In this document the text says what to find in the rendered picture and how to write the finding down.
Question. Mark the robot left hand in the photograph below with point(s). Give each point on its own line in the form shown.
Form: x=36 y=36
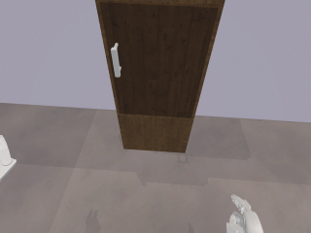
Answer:
x=6 y=162

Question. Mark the handle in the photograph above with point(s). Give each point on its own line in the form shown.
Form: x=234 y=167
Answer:
x=115 y=59

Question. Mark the cupboard door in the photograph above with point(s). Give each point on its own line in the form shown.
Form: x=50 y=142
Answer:
x=162 y=49

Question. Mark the robot right hand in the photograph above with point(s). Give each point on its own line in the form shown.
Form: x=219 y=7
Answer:
x=247 y=223

